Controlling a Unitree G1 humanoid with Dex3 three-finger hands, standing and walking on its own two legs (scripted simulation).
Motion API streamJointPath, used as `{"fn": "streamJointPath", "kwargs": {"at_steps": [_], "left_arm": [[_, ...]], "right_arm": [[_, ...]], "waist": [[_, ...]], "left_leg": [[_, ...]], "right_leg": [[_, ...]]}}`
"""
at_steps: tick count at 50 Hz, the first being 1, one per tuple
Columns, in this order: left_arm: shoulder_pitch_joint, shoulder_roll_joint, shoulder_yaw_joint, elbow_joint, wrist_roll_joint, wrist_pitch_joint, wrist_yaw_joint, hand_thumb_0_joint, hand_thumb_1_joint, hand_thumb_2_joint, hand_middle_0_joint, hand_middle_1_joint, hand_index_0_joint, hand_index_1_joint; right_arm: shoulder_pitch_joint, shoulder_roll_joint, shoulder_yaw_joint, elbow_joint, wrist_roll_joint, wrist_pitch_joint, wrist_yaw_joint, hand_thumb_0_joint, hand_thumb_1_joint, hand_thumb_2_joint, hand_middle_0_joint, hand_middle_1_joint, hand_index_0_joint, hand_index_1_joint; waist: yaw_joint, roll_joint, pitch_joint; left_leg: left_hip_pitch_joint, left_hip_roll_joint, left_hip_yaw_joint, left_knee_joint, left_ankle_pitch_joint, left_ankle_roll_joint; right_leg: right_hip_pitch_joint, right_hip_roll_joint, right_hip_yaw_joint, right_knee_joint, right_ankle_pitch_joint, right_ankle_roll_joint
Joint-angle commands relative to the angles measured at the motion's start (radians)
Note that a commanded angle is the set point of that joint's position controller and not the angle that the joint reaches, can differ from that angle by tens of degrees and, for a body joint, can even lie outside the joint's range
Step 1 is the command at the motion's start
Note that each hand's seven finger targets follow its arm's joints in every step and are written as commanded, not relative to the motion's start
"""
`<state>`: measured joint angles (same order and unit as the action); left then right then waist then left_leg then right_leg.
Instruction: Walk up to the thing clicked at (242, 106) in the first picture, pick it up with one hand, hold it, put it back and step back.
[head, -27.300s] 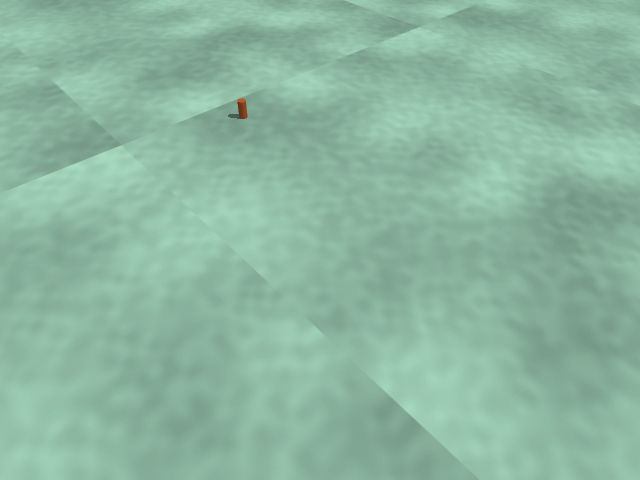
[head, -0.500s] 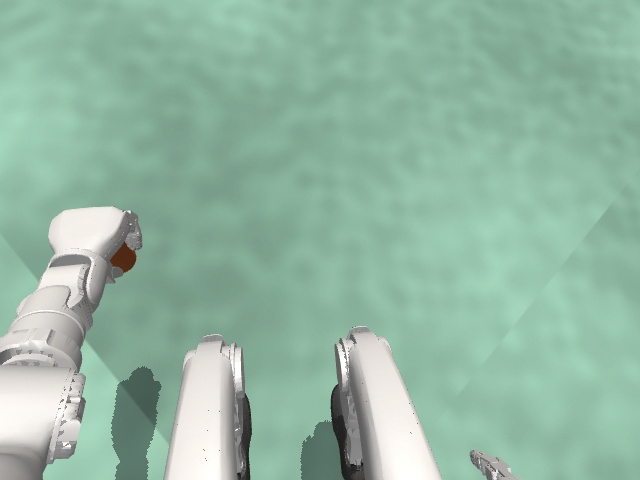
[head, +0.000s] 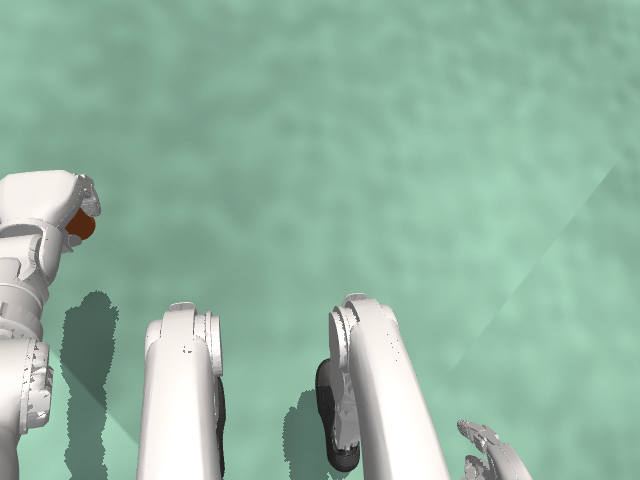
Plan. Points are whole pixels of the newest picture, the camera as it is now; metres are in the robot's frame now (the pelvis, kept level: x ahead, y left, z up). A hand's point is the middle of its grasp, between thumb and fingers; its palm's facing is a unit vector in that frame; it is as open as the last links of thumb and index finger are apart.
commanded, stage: crouch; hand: left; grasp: from above
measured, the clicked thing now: (63, 217) +0.44 +0.32 -0.19
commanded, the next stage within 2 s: lower in 0.46 s
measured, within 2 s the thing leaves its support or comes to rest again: rests again in 1.66 s
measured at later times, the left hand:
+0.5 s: hand (73, 229) +0.43 +0.31 -0.21, palm faces -0.45 -0.07 -0.89, open 6.4 cm
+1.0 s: hand (86, 237) +0.43 +0.32 -0.27, palm faces -0.46 -0.09 -0.88, open 6.4 cm
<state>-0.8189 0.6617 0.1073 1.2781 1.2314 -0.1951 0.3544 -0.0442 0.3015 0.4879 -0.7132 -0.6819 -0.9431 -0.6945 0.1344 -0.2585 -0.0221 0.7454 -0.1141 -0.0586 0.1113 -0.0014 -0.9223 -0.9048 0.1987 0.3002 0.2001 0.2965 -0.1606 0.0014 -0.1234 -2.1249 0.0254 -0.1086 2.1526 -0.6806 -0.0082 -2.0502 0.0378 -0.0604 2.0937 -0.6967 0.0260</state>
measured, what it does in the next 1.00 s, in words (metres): lowers itself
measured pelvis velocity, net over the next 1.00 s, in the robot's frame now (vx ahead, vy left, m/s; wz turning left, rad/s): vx -0.01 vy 0.00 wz -0.05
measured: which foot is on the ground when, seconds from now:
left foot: down 0.00-1.00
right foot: down 0.00-1.00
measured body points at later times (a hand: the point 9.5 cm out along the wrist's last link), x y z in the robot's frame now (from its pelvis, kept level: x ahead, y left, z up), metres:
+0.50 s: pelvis -0.01 +0.00 -0.05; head +0.23 +0.06 +0.33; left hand +0.45 +0.31 -0.16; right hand +0.05 -0.27 -0.17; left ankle +0.07 +0.13 -0.38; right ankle +0.09 -0.12 -0.38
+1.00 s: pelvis -0.01 +0.00 -0.09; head +0.24 +0.08 +0.28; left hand +0.45 +0.32 -0.22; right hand +0.05 -0.27 -0.19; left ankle +0.07 +0.13 -0.38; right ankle +0.09 -0.12 -0.38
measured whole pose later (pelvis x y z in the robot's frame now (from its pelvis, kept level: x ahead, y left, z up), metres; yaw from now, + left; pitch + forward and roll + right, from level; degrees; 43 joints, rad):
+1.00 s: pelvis -0.01 +0.00 -0.09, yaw -3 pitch +33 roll -9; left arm -0.91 0.82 0.16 1.46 1.29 -0.28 0.42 -0.04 0.31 0.46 -0.73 -0.64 -0.97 -0.64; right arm 0.10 -0.26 0.08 0.76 -0.16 -0.06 0.14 0.00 -0.92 -0.90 0.20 0.30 0.20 0.30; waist -0.22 -0.05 -0.01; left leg -2.33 0.01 -0.16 2.43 -0.68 -0.01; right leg -2.24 0.05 -0.10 2.35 -0.69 0.04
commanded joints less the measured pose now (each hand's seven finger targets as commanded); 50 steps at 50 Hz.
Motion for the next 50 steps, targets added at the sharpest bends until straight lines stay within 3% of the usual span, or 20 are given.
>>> {"fn": "streamJointPath", "kwargs": {"at_steps": [1,4,7,8,10,11,12,19,22,26,28,29,31,32,34,38,42,44,48,50], "left_arm": [[-0.304,0.289,0.051,-0.142,-0.003,-0.007,0.039,0.0,0.599,0.579,-0.912,-0.724,-0.97,-0.664],[-0.297,0.293,0.054,-0.102,0.003,-0.011,0.04,0.0,0.612,0.577,-0.908,-0.74,-0.97,-0.676],[-0.376,0.32,0.056,-0.131,0.008,-0.023,0.043,0.0,0.593,0.567,-0.905,-0.707,-0.961,-0.649],[-0.362,0.324,0.056,-0.12,0.007,-0.025,0.043,0.0,0.572,0.557,-0.894,-0.697,-0.949,-0.641],[-0.349,0.314,0.055,-0.093,0.012,-0.025,0.047,0.0,0.578,0.558,-0.888,-0.703,-0.946,-0.643],[-0.416,0.338,0.058,-0.143,0.007,-0.035,0.051,0.0,0.57,0.544,-0.89,-0.683,-0.944,-0.627],[-0.363,0.33,0.063,-0.079,0.014,-0.029,0.051,0.0,0.576,0.57,-0.902,-0.693,-0.953,-0.64],[-0.378,0.372,0.066,-0.04,0.02,-0.036,0.056,0.0,0.586,0.559,-0.91,-0.69,-0.961,-0.637],[-0.388,0.393,0.078,-0.062,0.017,-0.039,0.055,0.0,0.578,0.587,-0.918,-0.678,-0.96,-0.635],[-0.381,0.379,0.063,-0.03,0.02,-0.038,0.05,0.0,0.611,0.626,-0.931,-0.72,-0.974,-0.674],[-0.414,0.378,0.055,-0.066,0.014,-0.039,0.047,0.0,0.592,0.611,-0.928,-0.688,-0.967,-0.648],[-0.408,0.391,0.058,-0.048,0.024,-0.04,0.047,0.0,0.574,0.607,-0.932,-0.682,-0.968,-0.644],[-0.372,0.355,0.036,0.008,0.021,-0.039,0.043,0.0,0.561,0.584,-0.932,-0.662,-0.967,-0.625],[-0.414,0.373,0.035,-0.012,0.018,-0.047,0.045,0.0,0.579,0.595,-0.941,-0.671,-0.977,-0.635],[-0.4,0.39,0.047,0.006,0.016,-0.053,0.051,0.0,0.584,0.589,-0.943,-0.678,-0.981,-0.638],[-0.413,0.403,0.048,0.038,0.028,-0.071,0.066,0.0,0.623,0.61,-0.968,-0.695,-1.007,-0.655],[-0.412,0.444,0.078,0.017,0.047,-0.087,0.088,0.0,0.637,0.602,-0.968,-0.706,-1.012,-0.661],[-0.4,0.428,0.071,0.045,0.046,-0.087,0.1,0.0,0.664,0.593,-0.975,-0.719,-1.024,-0.667],[-0.399,0.46,0.095,0.03,0.05,-0.083,0.121,0.0,0.631,0.613,-0.959,-0.676,-1.0,-0.634],[-0.396,0.444,0.079,0.042,0.057,-0.079,0.124,0.0,0.631,0.624,-0.976,-0.656,-1.009,-0.621]], "right_arm": [[0.218,-0.22,-0.073,-0.013,0.002,0.003,-0.006,0.0,-0.915,-0.905,0.199,0.3,0.199,0.3],[0.214,-0.223,-0.066,-0.01,0.0,0.007,-0.002,0.0,-0.914,-0.904,0.199,0.3,0.199,0.299],[0.211,-0.234,-0.067,-0.005,-0.002,0.005,-0.001,0.0,-0.912,-0.904,0.199,0.3,0.199,0.3],[0.207,-0.228,-0.064,-0.003,-0.003,0.006,0.0,0.0,-0.915,-0.905,0.199,0.3,0.2,0.3],[0.215,-0.236,-0.057,-0.001,-0.005,0.005,0.001,0.0,-0.91,-0.903,0.2,0.3,0.2,0.3],[0.203,-0.233,-0.059,-0.001,-0.005,0.005,0.0,0.0,-0.91,-0.903,0.2,0.3,0.2,0.3],[0.215,-0.238,-0.055,0.003,-0.008,0.005,-0.001,0.0,-0.914,-0.904,0.199,0.3,0.199,0.3],[0.212,-0.234,-0.036,0.01,-0.012,0.003,0.0,0.0,-0.915,-0.904,0.199,0.3,0.199,0.3],[0.212,-0.24,-0.031,0.011,-0.012,0.006,0.0,0.0,-0.914,-0.905,0.199,0.3,0.199,0.3],[0.211,-0.244,-0.023,0.009,-0.014,0.007,0.002,0.0,-0.914,-0.904,0.2,0.3,0.199,0.3],[0.199,-0.248,-0.025,0.012,-0.01,0.007,0.002,0.0,-0.914,-0.904,0.199,0.3,0.199,0.3],[0.204,-0.249,-0.019,0.007,-0.012,0.008,0.003,0.0,-0.915,-0.903,0.199,0.3,0.199,0.3],[0.205,-0.25,-0.013,0.011,-0.011,0.009,0.005,0.0,-0.918,-0.904,0.199,0.3,0.199,0.3],[0.198,-0.247,-0.008,0.008,-0.013,0.01,0.006,0.0,-0.915,-0.903,0.199,0.3,0.199,0.3],[0.193,-0.247,-0.001,0.009,-0.014,0.008,0.004,0.0,-0.917,-0.903,0.199,0.3,0.199,0.3],[0.184,-0.252,0.013,0.009,-0.025,0.004,0.008,0.0,-0.917,-0.903,0.199,0.3,0.199,0.3],[0.178,-0.26,0.02,0.013,-0.035,0.003,0.009,0.0,-0.915,-0.902,0.199,0.3,0.199,0.3],[0.171,-0.262,0.02,0.01,-0.039,0.001,0.011,0.0,-0.915,-0.902,0.199,0.3,0.199,0.3],[0.172,-0.267,0.024,0.013,-0.049,-0.001,0.012,0.0,-0.906,-0.898,0.2,0.3,0.2,0.3],[0.171,-0.266,0.029,0.016,-0.053,-0.002,0.015,0.0,-0.907,-0.899,0.2,0.3,0.2,0.3]], "waist": [[0.013,0.248,-0.705],[0.003,0.224,-0.67],[-0.004,0.273,-0.663],[0.007,0.274,-0.661],[-0.004,0.271,-0.642],[0.0,0.29,-0.681],[-0.007,0.263,-0.652],[-0.008,0.247,-0.635],[-0.001,0.254,-0.657],[-0.023,0.265,-0.621],[-0.012,0.286,-0.627],[-0.024,0.301,-0.62],[-0.032,0.249,-0.584],[-0.04,0.25,-0.593],[-0.028,0.253,-0.586],[-0.047,0.246,-0.561],[-0.033,0.303,-0.608],[-0.047,0.311,-0.575],[-0.045,0.33,-0.588],[-0.054,0.331,-0.592]], "left_leg": [[0.557,-0.013,0.066,-0.189,0.252,0.033],[0.514,-0.013,0.059,-0.176,0.223,0.033],[0.512,-0.011,0.052,-0.174,0.171,0.026],[0.506,-0.012,0.057,-0.163,0.168,0.027],[0.504,-0.011,0.048,-0.164,0.161,0.023],[0.492,-0.012,0.055,-0.149,0.154,0.027],[0.495,-0.013,0.054,-0.144,0.156,0.028],[0.412,-0.016,0.072,-0.095,0.137,0.035],[0.413,-0.016,0.072,-0.083,0.156,0.035],[0.394,-0.016,0.064,-0.072,0.152,0.033],[0.421,-0.012,0.05,-0.079,0.154,0.027],[0.417,-0.014,0.053,-0.073,0.157,0.028],[0.383,-0.014,0.049,-0.06,0.157,0.03],[0.356,-0.015,0.058,-0.043,0.152,0.035],[0.342,-0.017,0.061,-0.031,0.151,0.035],[0.324,-0.015,0.059,-0.001,0.148,0.036],[0.372,-0.014,0.054,0.011,0.176,0.027],[0.359,-0.014,0.051,0.017,0.163,0.025],[0.359,-0.013,0.051,0.038,0.181,0.026],[0.358,-0.01,0.047,0.051,0.195,0.025]], "right_leg": [[0.285,0.022,-0.046,-0.198,0.263,-0.061],[0.254,0.022,-0.054,-0.173,0.241,-0.062],[0.201,0.018,-0.059,-0.148,0.202,-0.067],[0.204,0.022,-0.058,-0.144,0.199,-0.069],[0.179,0.016,-0.066,-0.127,0.194,-0.067],[0.184,0.022,-0.064,-0.121,0.193,-0.07],[0.178,0.019,-0.065,-0.128,0.193,-0.065],[0.19,0.027,-0.066,-0.109,0.181,-0.063],[0.201,0.028,-0.069,-0.097,0.199,-0.062],[0.173,0.026,-0.078,-0.076,0.198,-0.062],[0.135,0.025,-0.085,-0.054,0.201,-0.068],[0.141,0.025,-0.086,-0.055,0.205,-0.066],[0.136,0.027,-0.089,-0.05,0.207,-0.064],[0.15,0.033,-0.089,-0.052,0.207,-0.062],[0.151,0.033,-0.087,-0.047,0.203,-0.062],[0.134,0.035,-0.096,-0.027,0.201,-0.058],[0.123,0.037,-0.106,0.006,0.219,-0.061],[0.098,0.035,-0.111,0.018,0.209,-0.062],[0.101,0.035,-0.113,0.033,0.229,-0.059],[0.103,0.04,-0.117,0.042,0.245,-0.058]]}}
